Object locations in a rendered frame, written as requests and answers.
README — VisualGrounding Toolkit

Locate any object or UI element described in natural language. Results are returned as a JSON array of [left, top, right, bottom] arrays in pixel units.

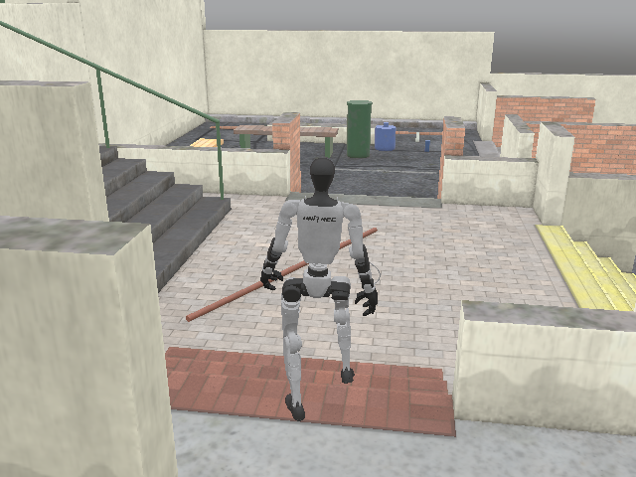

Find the robot left thigh
[[281, 277, 303, 354]]

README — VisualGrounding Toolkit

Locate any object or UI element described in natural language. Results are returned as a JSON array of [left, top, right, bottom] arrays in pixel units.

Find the left robot hand
[[260, 270, 283, 290]]

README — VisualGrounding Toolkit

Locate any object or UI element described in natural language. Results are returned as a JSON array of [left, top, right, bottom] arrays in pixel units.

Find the robot left upper arm
[[272, 200, 300, 253]]

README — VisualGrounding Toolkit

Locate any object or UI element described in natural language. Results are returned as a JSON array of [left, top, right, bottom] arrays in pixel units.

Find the right robot hand
[[355, 288, 378, 316]]

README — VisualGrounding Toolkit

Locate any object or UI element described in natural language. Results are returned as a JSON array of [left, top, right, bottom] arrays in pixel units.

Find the right robot forearm
[[355, 244, 376, 293]]

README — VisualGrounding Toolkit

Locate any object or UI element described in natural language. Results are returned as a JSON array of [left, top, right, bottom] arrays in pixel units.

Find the robot torso
[[297, 196, 344, 298]]

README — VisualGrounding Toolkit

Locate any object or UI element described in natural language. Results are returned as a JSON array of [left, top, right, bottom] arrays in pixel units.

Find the left robot forearm
[[262, 238, 282, 274]]

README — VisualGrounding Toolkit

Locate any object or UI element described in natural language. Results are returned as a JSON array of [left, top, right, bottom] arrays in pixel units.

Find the robot right upper arm
[[342, 202, 364, 259]]

